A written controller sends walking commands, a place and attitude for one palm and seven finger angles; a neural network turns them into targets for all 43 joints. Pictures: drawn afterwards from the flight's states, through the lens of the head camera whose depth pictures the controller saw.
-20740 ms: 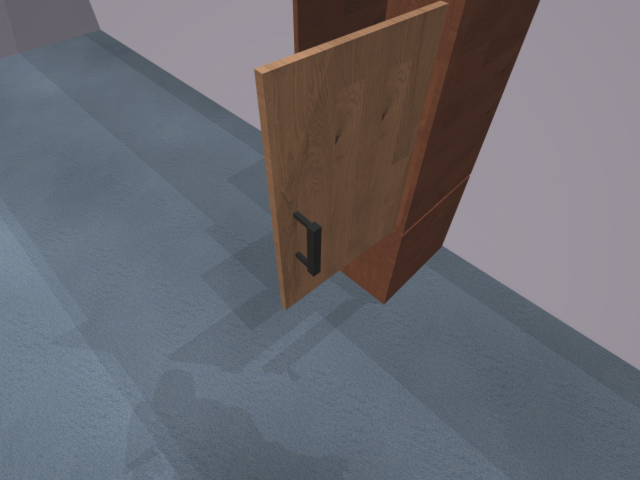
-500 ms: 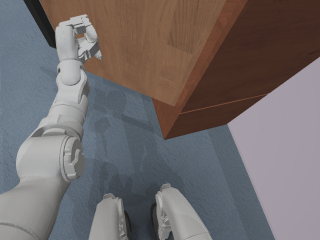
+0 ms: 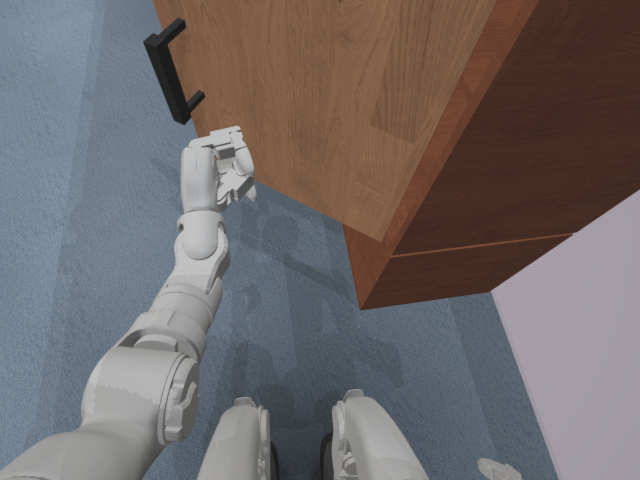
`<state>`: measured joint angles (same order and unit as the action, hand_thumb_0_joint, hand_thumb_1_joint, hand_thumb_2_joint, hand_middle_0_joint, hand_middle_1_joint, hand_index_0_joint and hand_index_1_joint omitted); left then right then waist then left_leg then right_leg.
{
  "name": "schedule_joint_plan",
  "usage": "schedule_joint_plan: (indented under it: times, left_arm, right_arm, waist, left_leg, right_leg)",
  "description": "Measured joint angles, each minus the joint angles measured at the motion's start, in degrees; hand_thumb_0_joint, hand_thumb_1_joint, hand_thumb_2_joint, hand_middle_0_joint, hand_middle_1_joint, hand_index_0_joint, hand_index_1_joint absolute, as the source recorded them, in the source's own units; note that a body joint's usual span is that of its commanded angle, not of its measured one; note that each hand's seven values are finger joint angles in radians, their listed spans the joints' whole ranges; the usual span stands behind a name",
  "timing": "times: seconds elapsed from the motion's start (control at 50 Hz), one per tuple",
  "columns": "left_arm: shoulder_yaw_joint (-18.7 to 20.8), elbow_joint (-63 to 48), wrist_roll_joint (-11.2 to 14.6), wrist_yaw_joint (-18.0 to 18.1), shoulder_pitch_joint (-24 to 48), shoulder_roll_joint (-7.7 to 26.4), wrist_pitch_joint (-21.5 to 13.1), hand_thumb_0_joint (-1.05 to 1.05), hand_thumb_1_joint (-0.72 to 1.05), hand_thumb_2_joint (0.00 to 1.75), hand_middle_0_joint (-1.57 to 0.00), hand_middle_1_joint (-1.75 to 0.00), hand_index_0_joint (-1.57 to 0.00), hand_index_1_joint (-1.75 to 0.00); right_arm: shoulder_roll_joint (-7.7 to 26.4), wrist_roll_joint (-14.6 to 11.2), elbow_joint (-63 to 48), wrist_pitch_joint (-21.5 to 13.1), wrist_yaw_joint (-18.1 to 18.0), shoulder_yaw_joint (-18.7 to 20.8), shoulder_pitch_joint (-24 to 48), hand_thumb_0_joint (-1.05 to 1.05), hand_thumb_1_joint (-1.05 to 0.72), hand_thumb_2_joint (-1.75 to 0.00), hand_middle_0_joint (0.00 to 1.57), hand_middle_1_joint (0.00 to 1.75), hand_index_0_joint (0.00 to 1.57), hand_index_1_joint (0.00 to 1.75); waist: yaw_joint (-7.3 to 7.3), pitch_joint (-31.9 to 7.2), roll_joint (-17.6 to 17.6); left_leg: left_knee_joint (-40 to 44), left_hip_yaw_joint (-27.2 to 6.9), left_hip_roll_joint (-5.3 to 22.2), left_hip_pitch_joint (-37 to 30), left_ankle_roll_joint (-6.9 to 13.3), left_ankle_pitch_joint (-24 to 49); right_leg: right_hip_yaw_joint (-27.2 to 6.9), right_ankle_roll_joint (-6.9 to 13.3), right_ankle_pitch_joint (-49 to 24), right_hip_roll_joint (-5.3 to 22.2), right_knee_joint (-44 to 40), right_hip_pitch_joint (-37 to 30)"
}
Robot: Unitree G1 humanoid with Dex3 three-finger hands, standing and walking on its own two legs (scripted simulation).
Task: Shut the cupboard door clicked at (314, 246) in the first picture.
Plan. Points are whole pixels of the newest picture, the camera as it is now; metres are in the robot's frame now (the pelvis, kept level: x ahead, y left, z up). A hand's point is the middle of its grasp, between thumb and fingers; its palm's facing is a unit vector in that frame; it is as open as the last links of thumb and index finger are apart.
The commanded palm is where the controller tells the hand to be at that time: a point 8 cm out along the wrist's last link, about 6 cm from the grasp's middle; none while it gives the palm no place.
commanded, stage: draw the hand back to the body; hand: left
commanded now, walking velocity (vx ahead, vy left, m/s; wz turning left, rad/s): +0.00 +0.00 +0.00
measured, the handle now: (179, 74) +0.66 +0.16 +0.03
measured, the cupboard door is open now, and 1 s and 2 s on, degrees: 53 53 53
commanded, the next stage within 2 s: step back with the hand held close in 1.68 s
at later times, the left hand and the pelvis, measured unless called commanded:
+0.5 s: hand (165, 197) +0.39 +0.13 +0.12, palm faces +0.04 -1.00 -0.03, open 3.1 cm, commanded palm +0.35 +0.18 +0.13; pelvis +0.01 +0.01 +0.07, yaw +0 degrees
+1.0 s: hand out of the picture +0.29 +0.23 +0.22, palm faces +0.23 -0.94 -0.26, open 3.9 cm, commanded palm +0.25 +0.28 +0.24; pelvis +0.05 +0.03 +0.13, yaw +1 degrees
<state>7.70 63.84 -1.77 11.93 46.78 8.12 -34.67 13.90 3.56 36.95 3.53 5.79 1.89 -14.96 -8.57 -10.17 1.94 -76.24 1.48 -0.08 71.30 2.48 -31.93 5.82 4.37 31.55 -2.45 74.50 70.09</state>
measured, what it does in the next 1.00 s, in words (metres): rises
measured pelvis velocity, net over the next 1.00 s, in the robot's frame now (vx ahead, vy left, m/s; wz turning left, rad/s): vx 0.05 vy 0.03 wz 0.02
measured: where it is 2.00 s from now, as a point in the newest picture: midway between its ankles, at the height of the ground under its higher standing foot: outside the picture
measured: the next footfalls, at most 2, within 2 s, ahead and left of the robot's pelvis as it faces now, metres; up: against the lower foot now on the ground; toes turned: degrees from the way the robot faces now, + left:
none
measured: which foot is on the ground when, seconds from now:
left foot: down 0.00-1.00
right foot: down 0.00-1.00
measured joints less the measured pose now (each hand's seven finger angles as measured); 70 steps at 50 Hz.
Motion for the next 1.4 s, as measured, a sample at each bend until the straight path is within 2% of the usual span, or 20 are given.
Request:
schedule_joint_plan:
  times: [0.12,0.18,0.26,0.36,0.54,0.62,0.72,0.8,0.92,1.06,1.2,1.34,1.4]
  left_arm:
    - [0.9,2.7,-0.3,0.1,2.4,0.8,-0.6,0.02,0.9,0.9,-1.3,-1.5,-1.3,-1.5]
    - [2.5,0.0,0.0,-1.0,1.0,1.4,0.0,0.02,0.9,0.9,-1.3,-1.49,-1.3,-1.5]
    - [1.8,-10.8,2.6,-3.2,-7.7,1.5,2.4,0.02,0.9,0.9,-1.3,-1.49,-1.3,-1.5]
    - [-1.6,-21.3,6.3,-5.7,-19.3,0.7,7.0,0.02,0.9,0.9,-1.3,-1.49,-1.3,-1.5]
    - [-4.9,-33.3,8.8,-10.0,-31.3,1.7,8.7,0.02,0.9,0.9,-1.3,-1.49,-1.3,-1.5]
    - [-5.2,-39.8,10.7,-12.7,-37.6,2.6,12.1,0.02,0.9,0.9,-1.27,-1.47,-1.28,-1.47]
    - [-8.7,-50.7,7.0,-9.8,-46.1,5.7,21.8,0.02,0.9,0.9,-1.19,-1.38,-1.2,-1.38]
    - [-9.3,-57.3,5.9,-8.1,-50.7,7.0,27.4,0.02,0.9,0.9,-1.11,-1.28,-1.11,-1.29]
    - [-6.5,-65.6,5.8,-7.0,-56.0,8.0,32.3,0.02,0.9,0.9,-0.95,-1.12,-0.95,-1.12]
    - [-1.8,-75.0,5.7,-6.7,-63.4,9.3,34.6,0.02,0.9,0.9,-0.76,-0.91,-0.76,-0.91]
    - [4.6,-82.5,5.9,-6.2,-69.6,11.7,34.7,0.02,0.9,0.9,-0.57,-0.7,-0.57,-0.7]
    - [12.2,-87.2,6.5,-5.8,-74.4,14.4,32.4,0.02,0.9,0.9,-0.39,-0.49,-0.39,-0.49]
    - [13.5,-87.0,6.5,-5.4,-74.8,14.0,31.3,0.01,0.9,0.9,-0.32,-0.42,-0.32,-0.42]
  right_arm:
    - [-0.8,0.0,0.2,-0.4,-0.4,-0.9,0.6,0.0,-0.91,-0.9,0.2,0.3,0.2,0.3]
    - [-1.1,-0.2,-0.3,0.0,-0.5,-1.0,-0.3,0.0,-0.91,-0.9,0.2,0.3,0.2,0.3]
    - [-1.3,-1.7,-1.3,1.3,-0.6,-0.5,-2.5,0.0,-0.91,-0.9,0.2,0.3,0.2,0.3]
    - [-1.2,-3.8,-1.8,1.7,-2.3,-1.2,-4.8,0.01,-0.91,-0.9,0.2,0.3,0.2,0.3]
    - [0.1,-5.3,-3.0,-0.8,-4.9,-1.4,-2.6,0.01,-0.91,-0.9,0.2,0.3,0.2,0.3]
    - [0.9,-6.2,-5.3,-1.3,-5.6,-1.3,-0.3,0.01,-0.91,-0.9,0.2,0.3,0.2,0.3]
    - [0.0,-7.0,-7.8,0.8,-8.3,-1.7,2.8,0.01,-0.91,-0.9,0.2,0.3,0.2,0.3]
    - [-0.8,-7.0,-8.5,0.8,-10.0,-3.1,4.6,0.01,-0.91,-0.9,0.2,0.3,0.2,0.3]
    - [-2.1,-6.6,-8.2,-0.6,-10.4,-5.2,6.0,0.01,-0.91,-0.9,0.2,0.3,0.2,0.3]
    - [-2.4,-5.6,-6.8,-2.8,-9.4,-5.9,5.3,0.01,-0.91,-0.9,0.2,0.3,0.2,0.3]
    - [-1.5,-5.1,-4.3,-4.5,-8.7,-4.9,3.7,0.01,-0.91,-0.9,0.2,0.3,0.2,0.3]
    - [-0.8,-5.2,-2.2,-6.2,-8.5,-3.4,2.8,0.01,-0.91,-0.9,0.2,0.3,0.2,0.3]
    - [-0.3,-5.3,-1.7,-6.9,-8.5,-2.9,2.7,0.01,-0.91,-0.9,0.2,0.3,0.2,0.3]
  waist:
    - [-0.43,-0.3,0.0]
    - [-0.34,-0.3,0.0]
    - [1.25,0.5,0.4]
    - [3.79,2.0,0.5]
    - [5.43,2.7,-0.6]
    - [6.24,3.2,-0.6]
    - [7.91,5.1,-0.5]
    - [9.16,6.5,0.0]
    - [10.57,8.1,0.6]
    - [11.55,9.4,1.6]
    - [12.26,9.9,2.3]
    - [12.6,9.6,2.6]
    - [12.7,9.7,2.8]
  left_leg:
    - [-0.4,-0.1,0.0,0.5,0.0,0.3]
    - [-0.1,0.3,0.2,0.1,0.0,0.3]
    - [3.2,1.5,0.6,-4.6,0.3,0.9]
    - [11.2,1.9,0.2,-14.5,0.3,3.2]
    - [20.0,0.5,-0.4,-27.1,0.4,5.8]
    - [23.0,0.8,-0.6,-31.9,0.7,6.4]
    - [30.0,1.2,-1.4,-41.1,1.1,8.5]
    - [36.0,0.9,-2.0,-48.0,1.3,10.6]
    - [43.1,0.4,-2.7,-56.2,1.6,13.2]
    - [48.6,0.1,-3.2,-62.0,1.9,15.2]
    - [50.7,-0.1,-3.5,-64.1,2.0,16.1]
    - [50.8,0.0,-3.3,-64.4,1.9,16.4]
    - [50.7,-0.1,-3.3,-64.3,1.8,16.6]
  right_leg:
    - [0.1,0.1,-0.2,0.1,0.4,0.5]
    - [-0.3,0.1,-0.5,-0.2,0.2,0.3]
    - [-1.7,-0.2,-1.3,-0.7,-2.7,-3.8]
    - [-2.7,-0.7,-3.6,-0.8,-10.4,-13.5]
    - [-1.9,-1.1,-6.3,-0.7,-20.5,-27.1]
    - [-2.4,-1.5,-7.1,-0.6,-23.5,-31.9]
    - [-3.2,-1.9,-9.0,-0.1,-30.0,-40.8]
    - [-3.3,-2.5,-11.1,0.2,-36.1,-47.9]
    - [-3.2,-3.0,-13.7,0.7,-43.7,-56.5]
    - [-3.3,-3.4,-15.8,1.0,-49.4,-62.4]
    - [-3.1,-3.6,-16.7,1.2,-51.6,-64.7]
    - [-3.2,-3.5,-17.0,1.1,-51.8,-64.9]
    - [-3.1,-3.4,-17.1,1.1,-51.5,-64.8]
